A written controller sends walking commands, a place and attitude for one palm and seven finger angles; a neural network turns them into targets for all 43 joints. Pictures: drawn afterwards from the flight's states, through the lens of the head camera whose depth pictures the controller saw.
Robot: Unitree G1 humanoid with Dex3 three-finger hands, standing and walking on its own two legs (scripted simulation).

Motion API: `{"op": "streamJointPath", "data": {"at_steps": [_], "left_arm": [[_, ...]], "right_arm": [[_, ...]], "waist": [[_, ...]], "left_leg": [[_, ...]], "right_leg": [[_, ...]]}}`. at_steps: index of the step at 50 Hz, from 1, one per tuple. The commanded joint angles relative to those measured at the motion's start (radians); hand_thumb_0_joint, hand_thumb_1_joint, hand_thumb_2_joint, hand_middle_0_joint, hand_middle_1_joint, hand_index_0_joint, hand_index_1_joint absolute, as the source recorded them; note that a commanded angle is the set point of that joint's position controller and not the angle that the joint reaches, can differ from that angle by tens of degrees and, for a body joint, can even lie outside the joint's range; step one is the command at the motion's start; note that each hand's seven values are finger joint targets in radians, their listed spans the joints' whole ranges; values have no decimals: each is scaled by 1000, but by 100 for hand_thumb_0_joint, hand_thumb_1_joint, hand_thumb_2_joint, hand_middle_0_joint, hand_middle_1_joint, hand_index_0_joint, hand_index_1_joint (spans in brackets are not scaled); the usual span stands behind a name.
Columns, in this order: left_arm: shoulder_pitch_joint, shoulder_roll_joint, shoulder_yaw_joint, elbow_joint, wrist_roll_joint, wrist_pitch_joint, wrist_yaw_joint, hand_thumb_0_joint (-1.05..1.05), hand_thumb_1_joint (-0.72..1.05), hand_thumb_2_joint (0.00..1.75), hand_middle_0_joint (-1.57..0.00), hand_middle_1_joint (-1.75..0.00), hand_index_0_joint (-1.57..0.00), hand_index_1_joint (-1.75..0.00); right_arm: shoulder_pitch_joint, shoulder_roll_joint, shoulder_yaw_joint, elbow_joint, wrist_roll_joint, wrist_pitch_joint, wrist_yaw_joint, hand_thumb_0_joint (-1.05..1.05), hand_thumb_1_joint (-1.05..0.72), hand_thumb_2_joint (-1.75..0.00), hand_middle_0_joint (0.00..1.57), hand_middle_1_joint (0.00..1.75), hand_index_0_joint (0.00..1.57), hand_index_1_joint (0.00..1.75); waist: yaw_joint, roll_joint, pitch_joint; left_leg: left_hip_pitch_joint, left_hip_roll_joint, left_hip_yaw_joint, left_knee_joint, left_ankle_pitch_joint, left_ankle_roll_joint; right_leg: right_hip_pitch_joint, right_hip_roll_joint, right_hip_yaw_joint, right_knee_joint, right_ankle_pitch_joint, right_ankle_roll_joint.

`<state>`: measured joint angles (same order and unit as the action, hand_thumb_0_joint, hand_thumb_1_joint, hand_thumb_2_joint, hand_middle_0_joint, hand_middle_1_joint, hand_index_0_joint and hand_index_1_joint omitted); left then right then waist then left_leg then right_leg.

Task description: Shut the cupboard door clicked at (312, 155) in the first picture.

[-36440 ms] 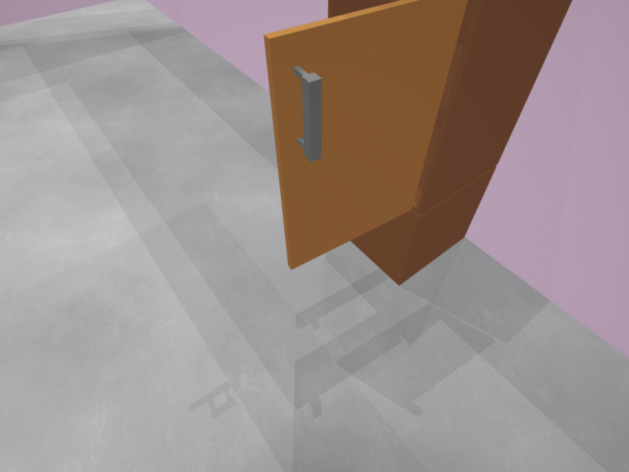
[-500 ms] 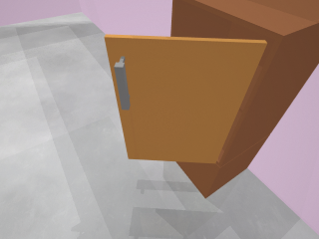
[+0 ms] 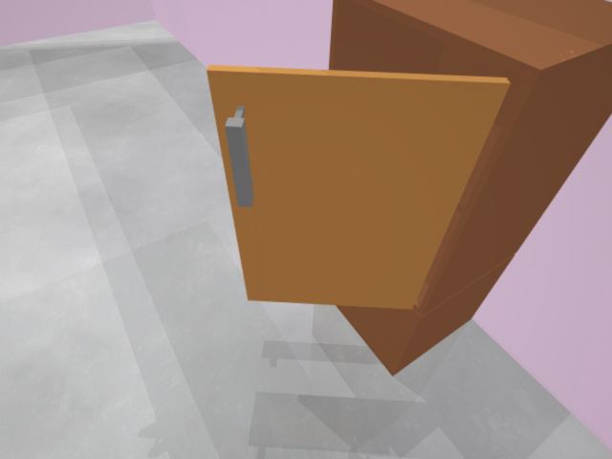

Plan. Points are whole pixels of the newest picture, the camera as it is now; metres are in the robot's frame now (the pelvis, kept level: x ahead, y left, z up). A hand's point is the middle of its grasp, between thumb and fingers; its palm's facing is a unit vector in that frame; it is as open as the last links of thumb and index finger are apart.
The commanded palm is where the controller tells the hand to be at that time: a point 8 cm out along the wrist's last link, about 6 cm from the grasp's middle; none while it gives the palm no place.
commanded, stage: look again from close up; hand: left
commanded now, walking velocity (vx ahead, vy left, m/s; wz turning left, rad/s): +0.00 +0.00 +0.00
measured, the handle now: (243, 158) +0.52 +0.14 +0.12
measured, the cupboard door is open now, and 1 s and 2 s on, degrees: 54 54 54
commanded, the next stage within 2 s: shuffle to correct the standing spot in 0.60 s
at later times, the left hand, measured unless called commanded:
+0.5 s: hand out of the picture +0.05 +0.15 -0.17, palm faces +0.03 -0.98 -0.22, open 7.3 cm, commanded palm none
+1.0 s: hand out of the picture +0.03 +0.12 -0.17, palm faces +0.06 -0.98 -0.18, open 7.4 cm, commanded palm none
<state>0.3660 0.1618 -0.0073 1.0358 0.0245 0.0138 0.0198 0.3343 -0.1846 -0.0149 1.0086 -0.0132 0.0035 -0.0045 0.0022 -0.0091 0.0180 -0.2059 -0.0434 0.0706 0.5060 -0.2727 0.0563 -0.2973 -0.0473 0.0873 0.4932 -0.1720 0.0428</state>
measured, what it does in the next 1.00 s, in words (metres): shifts its weight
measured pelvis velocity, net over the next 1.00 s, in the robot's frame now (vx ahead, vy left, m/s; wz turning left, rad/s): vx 0.05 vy -0.05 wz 0.01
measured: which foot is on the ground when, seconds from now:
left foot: down 0.00-1.00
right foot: down 0.00-1.00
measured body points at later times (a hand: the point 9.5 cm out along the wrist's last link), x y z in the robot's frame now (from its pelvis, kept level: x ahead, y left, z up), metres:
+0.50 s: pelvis +0.02 -0.03 +0.00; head +0.03 -0.03 +0.45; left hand +0.05 +0.20 -0.15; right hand +0.04 -0.25 -0.16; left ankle +0.00 +0.08 -0.73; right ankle +0.06 -0.16 -0.73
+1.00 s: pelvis +0.05 -0.05 +0.00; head +0.05 -0.05 +0.45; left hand +0.03 +0.17 -0.16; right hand +0.03 -0.27 -0.16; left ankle +0.00 +0.08 -0.73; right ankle +0.06 -0.16 -0.73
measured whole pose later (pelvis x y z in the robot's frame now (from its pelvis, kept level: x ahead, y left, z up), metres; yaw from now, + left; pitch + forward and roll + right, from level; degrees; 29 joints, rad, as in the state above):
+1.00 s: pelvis +0.05 -0.05 +0.00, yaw +0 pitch -1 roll +1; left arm 0.36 0.15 0.03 1.06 0.03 0.00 0.01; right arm 0.36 -0.15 -0.02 1.10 -0.03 -0.01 -0.01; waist 0.00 -0.01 0.01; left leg -0.14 0.03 0.04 0.51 -0.35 -0.02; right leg -0.26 0.02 0.04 0.56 -0.28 -0.02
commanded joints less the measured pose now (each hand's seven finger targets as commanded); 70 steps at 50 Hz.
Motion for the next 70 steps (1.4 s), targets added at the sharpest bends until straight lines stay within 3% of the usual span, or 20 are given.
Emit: {"op": "streamJointPath", "data": {"at_steps": [1, 4, 14, 35, 39, 42, 43, 47, 50, 52, 53, 54, 56, 59, 62, 63, 67, 68, 69, 70], "left_arm": [[4, 112, 18, -37, -6, -31, 14, 0, 90, 90, -20, -30, -20, -30], [1, 105, 17, -25, -6, -30, 15, 0, 90, 90, -20, -30, -20, -30], [-27, 101, 21, -10, -9, -35, 19, 0, 90, 90, -20, -30, -20, -30], [-66, 118, 28, -11, -13, -39, 18, 0, 90, 90, -20, -30, -20, -30], [-41, 105, 38, -5, -4, -25, 9, 0, 90, 90, -20, -30, -20, -30], [-26, 95, 47, -19, 1, -19, -1, 0, 90, 90, -20, -30, -20, -30], [-15, 94, 47, -20, 4, -21, -3, 0, 90, 90, -20, -30, -20, -30], [29, 78, 51, -15, 1, -38, -8, 0, 90, 90, -20, -30, -20, -30], [52, 88, 54, -5, -2, -47, -1, 0, 90, 90, -20, -30, -20, -30], [84, 104, 56, 19, -7, -56, 8, 0, 90, 90, -20, -30, -20, -30], [86, 106, 53, 26, -10, -59, 14, 0, 90, 90, -20, -30, -20, -30], [80, 99, 49, 29, -14, -63, 20, 0, 90, 90, -20, -30, -20, -30], [57, 114, 49, 12, -18, -63, 28, 0, 90, 90, -20, -30, -20, -30], [40, 113, 56, -7, -15, -50, 39, 0, 90, 90, -20, -30, -20, -30], [27, 114, 64, -23, -11, -36, 41, 0, 90, 90, -20, -30, -20, -30], [7, 107, 61, -26, -10, -31, 40, 0, 90, 90, -20, -30, -20, -30], [-34, 86, 53, -48, -7, -19, 32, 0, 90, 90, -20, -30, -20, -30], [-37, 277, 47, -96, 4, -38, 28, 0, 90, 90, -20, -30, -20, -30], [-17, 200, 62, -123, -5, -39, 32, 0, 90, 90, -20, -30, -20, -30], [-24, 170, 63, -122, -2, -39, 35, 0, 90, 90, -20, -30, -20, -30]], "right_arm": [[10, -103, -20, -38, 5, -35, -15, 0, -90, -90, 20, 30, 20, 30], [10, -97, -18, -23, 6, -35, -17, 0, -90, -90, 20, 30, 20, 30], [18, -77, -14, 20, 6, -39, -23, 0, -90, -90, 20, 30, 20, 30], [6, -70, -9, 60, 3, -31, -22, 0, -90, -90, 20, 30, 20, 30], [22, -76, -14, 66, -8, -20, -17, 0, -90, -90, 20, 30, 20, 30], [19, -94, -23, 53, -15, -16, -15, 0, -90, -90, 20, 30, 20, 30], [18, -94, -27, 48, -14, -15, -15, 0, -90, -90, 20, 30, 20, 30], [28, -81, -26, 39, -11, -31, -18, 0, -90, -90, 20, 30, 20, 30], [48, -46, -14, 40, -5, -39, -23, 0, -90, -90, 20, 30, 20, 30], [67, -15, -5, 48, -1, -44, -30, 0, -90, -90, 20, 30, 20, 30], [77, -1, -3, 54, 4, -42, -35, 0, -90, -90, 20, 30, 20, 30], [78, -2, -1, 62, 8, -43, -38, 0, -90, -90, 20, 30, 20, 30], [85, -38, -15, 67, 15, -43, -47, 0, -90, -90, 20, 30, 20, 30], [76, -33, -25, 59, 16, -28, -56, 0, -90, -90, 20, 30, 20, 30], [63, -45, -41, 39, 11, -17, -57, 0, -90, -90, 20, 30, 20, 30], [51, -38, -42, 39, 10, -15, -56, 0, -90, -90, 20, 30, 20, 30], [3, -38, -40, 15, 5, -13, -48, 0, -90, -90, 20, 30, 20, 30], [-89, -184, -43, -80, -3, -21, -34, 0, -90, -90, 20, 30, 20, 30], [-97, -166, -67, -104, -4, -42, -28, 0, -90, -90, 20, 30, 20, 30], [-83, -135, -69, -100, -8, -43, -33, 0, -90, -90, 20, 30, 20, 30]], "waist": [[-6, 20, 39], [-4, 26, 64], [-7, 3, 27], [-10, -9, 25], [-5, -2, 78], [0, 66, 135], [4, 58, 149], [9, 25, 135], [9, -36, 108], [3, -131, 38], [-9, -144, 21], [-14, -110, -3], [-14, -32, -62], [-9, 19, -69], [-9, 26, -98], [-9, 47, -72], [-7, 17, -23], [-8, 81, 6], [7, 45, -123], [-8, 73, -184]], "left_leg": [[-89, 127, -158, -198, -97, -15], [-99, 130, -155, -204, -79, -18], [-34, 126, -119, -160, 72, -28], [-11, 122, -104, -157, 67, -44], [-50, 131, -123, -187, -218, -29], [-93, 166, -166, -242, -364, -8], [-103, 177, -178, -247, -375, 2], [-92, 168, -156, -182, -255, 8], [-84, 118, -80, -70, -96, -14], [-72, 73, -17, 32, 14, -42], [-51, 77, -20, 21, 42, -53], [-18, 87, -34, -8, 114, -61], [44, 115, -41, -29, 327, -64], [69, 129, -35, 11, 505, -65], [99, 141, -28, 41, 546, -58], [98, 144, -29, 30, 534, -52], [70, 156, -53, -27, 367, -38], [22, 121, -84, -64, 428, -41], [43, 146, -84, 19, 383, -27], [69, 139, -84, 40, 439, -25]], "right_leg": [[41, -28, 38, -71, -32, -70], [51, -28, 32, -70, -1, -67], [84, -38, 35, -72, 97, -67], [96, -42, 52, -118, 70, -75], [37, -13, 39, -117, -261, -83], [-23, 18, 4, -62, -324, -87], [-22, 22, -7, -49, -310, -89], [1, 10, 27, -34, -218, -111], [45, -33, 94, -71, -103, -125], [139, -96, 142, -79, 254, -139], [161, -112, 138, -64, 454, -146], [182, -109, 114, -27, 679, -137], [222, -81, 53, 35, 838, -110], [203, -81, 36, 76, 838, -93], [165, -78, 28, 101, 734, -100], [139, -71, 27, 86, 655, -96], [76, -48, 25, 39, 390, -85], [132, -17, -18, 50, 384, -82], [125, -33, 15, 87, 280, -87], [127, -38, 29, 106, 349, -102]]}}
